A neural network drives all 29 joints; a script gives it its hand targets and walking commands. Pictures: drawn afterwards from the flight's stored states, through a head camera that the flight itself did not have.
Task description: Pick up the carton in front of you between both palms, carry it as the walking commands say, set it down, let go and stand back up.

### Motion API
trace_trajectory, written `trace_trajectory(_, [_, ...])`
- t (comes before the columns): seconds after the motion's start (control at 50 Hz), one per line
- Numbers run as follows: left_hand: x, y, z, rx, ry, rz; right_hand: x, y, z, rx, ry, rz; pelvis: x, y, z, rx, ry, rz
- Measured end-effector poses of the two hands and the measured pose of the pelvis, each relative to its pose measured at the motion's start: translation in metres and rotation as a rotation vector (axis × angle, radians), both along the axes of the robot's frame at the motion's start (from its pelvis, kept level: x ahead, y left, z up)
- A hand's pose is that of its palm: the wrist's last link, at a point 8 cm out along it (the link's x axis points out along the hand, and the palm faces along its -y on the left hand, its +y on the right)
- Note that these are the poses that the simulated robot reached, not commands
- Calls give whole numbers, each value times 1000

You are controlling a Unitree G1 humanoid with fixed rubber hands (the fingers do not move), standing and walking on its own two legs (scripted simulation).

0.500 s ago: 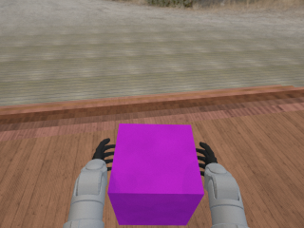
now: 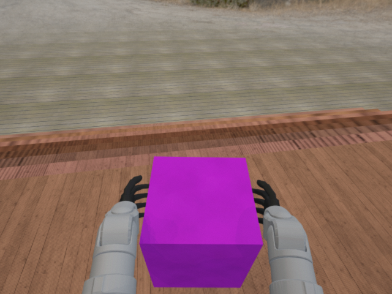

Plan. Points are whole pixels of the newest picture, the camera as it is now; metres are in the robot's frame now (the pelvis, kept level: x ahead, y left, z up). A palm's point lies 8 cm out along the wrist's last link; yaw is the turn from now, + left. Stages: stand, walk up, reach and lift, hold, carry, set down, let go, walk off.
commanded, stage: hold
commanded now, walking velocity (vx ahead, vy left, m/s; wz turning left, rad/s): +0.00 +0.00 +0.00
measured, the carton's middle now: (198, 224) +0.31 +0.00 -0.03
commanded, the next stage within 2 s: carry in 0.18 s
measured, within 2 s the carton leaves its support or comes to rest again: neither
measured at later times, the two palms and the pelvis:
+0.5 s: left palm (120, 182) +0.35 +0.18 +0.07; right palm (255, 185) +0.35 -0.12 +0.07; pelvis +0.07 +0.02 -0.01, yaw +0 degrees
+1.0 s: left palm (129, 114) +0.61 +0.22 +0.08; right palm (228, 118) +0.59 -0.08 +0.08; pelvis +0.33 +0.07 +0.00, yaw +0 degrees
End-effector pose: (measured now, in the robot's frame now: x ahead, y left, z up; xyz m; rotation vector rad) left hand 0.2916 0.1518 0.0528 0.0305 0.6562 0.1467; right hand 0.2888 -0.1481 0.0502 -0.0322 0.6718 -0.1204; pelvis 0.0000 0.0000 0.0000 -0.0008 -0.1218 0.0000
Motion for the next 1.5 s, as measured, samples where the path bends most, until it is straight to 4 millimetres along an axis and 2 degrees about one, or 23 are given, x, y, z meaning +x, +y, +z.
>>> trace_trajectory(0.22, [3,0,-1,4,-3,-2,3,0,-1,-8,-4,6,6,0,-2,-1,41,5])
trace_trajectory(0.34, [16,8,4,-15,-43,17,20,8,6,4,-43,3,22,5,-8,-5,122,31])
trace_trajectory(0.46, [43,27,14,-35,-35,36,50,27,18,22,-34,-2,58,18,-11,0,174,-2])
trace_trajectory(0.52, [66,25,21,-41,-4,27,67,25,21,27,-3,-18,79,16,-7,-21,194,-8])
trace_trajectory(0.6, [97,16,23,-75,-9,46,95,16,23,47,-8,-41,113,13,-13,-38,205,35])
trace_trajectory(0.66, [113,20,21,-71,27,60,119,20,26,58,30,-35,142,14,-8,-14,220,56])
trace_trajectory(0.76, [155,43,28,-80,33,107,174,44,33,54,38,8,193,28,-5,11,220,52])
trace_trajectory(0.86, [222,68,27,-92,-18,109,240,68,33,53,-13,7,252,52,-22,23,196,14])
trace_trajectory(1.0, [314,64,31,-98,77,44,306,64,35,59,77,-81,328,68,-1,-17,215,-4])
trace_trajectory(1.06, [354,59,34,-96,64,20,342,60,40,55,63,-98,365,67,3,-31,216,3])
trace_trajectory(1.14, [406,56,30,-88,42,22,399,56,38,50,42,-84,422,60,-2,-34,210,10])
trace_trajectory(1.28, [503,48,2,-52,50,79,514,48,1,71,55,-16,534,38,-30,-42,170,51])
trace_trajectory(1.32, [523,49,-4,-52,94,104,541,49,-5,68,100,7,557,33,-25,-33,174,67])
trace_trajectory(1.38, [548,52,-4,-56,138,139,577,53,-4,58,145,43,591,28,-11,-12,185,84])
trace_trajectory(1.5, [618,58,18,-46,98,157,651,59,13,63,106,69,665,31,4,22,199,77])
